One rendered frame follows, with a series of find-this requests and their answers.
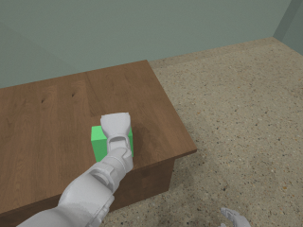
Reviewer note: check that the table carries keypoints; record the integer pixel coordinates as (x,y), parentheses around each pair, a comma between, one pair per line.
(46,131)

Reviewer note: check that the left robot upper arm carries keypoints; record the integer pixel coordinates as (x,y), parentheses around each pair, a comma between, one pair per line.
(85,205)

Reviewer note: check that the sponge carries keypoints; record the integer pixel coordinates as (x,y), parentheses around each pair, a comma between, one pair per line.
(99,142)

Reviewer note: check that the robot right hand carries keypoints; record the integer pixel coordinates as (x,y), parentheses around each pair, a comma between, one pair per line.
(235,217)

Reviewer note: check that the left robot forearm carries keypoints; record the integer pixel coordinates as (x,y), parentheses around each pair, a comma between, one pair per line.
(113,167)

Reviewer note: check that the robot left hand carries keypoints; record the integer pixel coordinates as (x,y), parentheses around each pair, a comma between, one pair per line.
(115,123)

